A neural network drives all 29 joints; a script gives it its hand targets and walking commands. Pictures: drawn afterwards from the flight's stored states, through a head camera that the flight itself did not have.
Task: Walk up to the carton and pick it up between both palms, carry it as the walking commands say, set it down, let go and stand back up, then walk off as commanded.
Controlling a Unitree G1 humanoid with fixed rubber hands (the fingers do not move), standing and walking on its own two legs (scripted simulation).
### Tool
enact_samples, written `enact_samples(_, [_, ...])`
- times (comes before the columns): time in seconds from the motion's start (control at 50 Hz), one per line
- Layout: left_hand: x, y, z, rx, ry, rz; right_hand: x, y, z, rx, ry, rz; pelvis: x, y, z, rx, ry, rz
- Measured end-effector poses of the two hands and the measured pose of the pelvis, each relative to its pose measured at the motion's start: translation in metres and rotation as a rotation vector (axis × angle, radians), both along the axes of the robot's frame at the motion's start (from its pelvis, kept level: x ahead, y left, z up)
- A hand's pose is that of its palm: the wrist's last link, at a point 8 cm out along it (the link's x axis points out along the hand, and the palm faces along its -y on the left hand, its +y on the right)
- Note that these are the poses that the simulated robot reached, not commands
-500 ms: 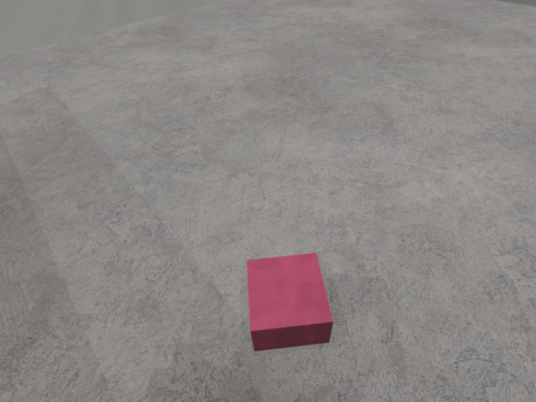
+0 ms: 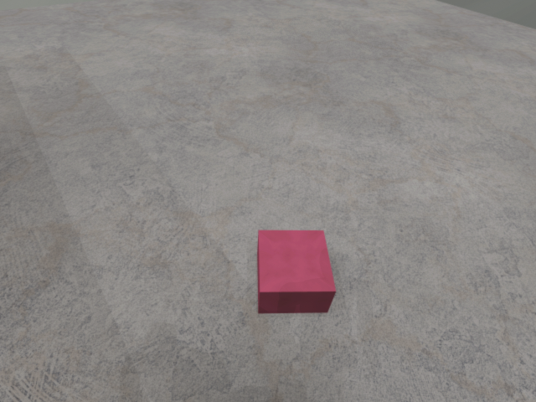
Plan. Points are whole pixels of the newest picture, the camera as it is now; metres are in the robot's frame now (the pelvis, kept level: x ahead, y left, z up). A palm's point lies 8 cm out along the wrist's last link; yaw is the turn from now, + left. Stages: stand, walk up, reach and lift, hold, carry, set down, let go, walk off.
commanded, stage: stand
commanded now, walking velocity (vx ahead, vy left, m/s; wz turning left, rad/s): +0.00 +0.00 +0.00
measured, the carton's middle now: (292, 270) +0.81 -0.08 -0.69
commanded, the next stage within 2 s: none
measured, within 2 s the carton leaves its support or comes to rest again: neither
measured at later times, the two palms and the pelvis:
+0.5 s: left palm out of the picture -0.09 +0.19 -0.15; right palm out of the picture -0.10 -0.21 -0.15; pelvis -0.05 -0.01 +0.00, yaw +0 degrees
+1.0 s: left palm out of the picture -0.09 +0.18 -0.15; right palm out of the picture -0.08 -0.21 -0.15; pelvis -0.05 -0.01 +0.00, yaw +0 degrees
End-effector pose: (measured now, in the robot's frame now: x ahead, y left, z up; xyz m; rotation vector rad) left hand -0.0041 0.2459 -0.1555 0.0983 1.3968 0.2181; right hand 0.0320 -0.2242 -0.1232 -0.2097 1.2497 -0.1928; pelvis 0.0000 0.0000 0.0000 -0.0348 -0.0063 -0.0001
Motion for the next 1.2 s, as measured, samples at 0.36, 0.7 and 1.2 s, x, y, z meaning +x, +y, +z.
enact_samples(0.36, [-0.068,-0.043,0.005,-0.042,0.071,-0.035,-0.113,0.018,-0.026,0.120,0.168,-0.064,-0.043,-0.001,-0.002,0.033,-0.027,0.004])
enact_samples(0.7, [-0.096,-0.065,0.003,-0.076,0.094,-0.025,-0.137,0.018,-0.028,0.137,0.222,-0.055,-0.053,-0.010,-0.003,0.032,-0.010,0.005])
enact_samples(1.2, [-0.078,-0.064,0.004,-0.067,0.088,-0.025,-0.100,0.017,-0.029,0.135,0.182,-0.035,-0.037,-0.011,-0.003,0.037,0.002,0.007])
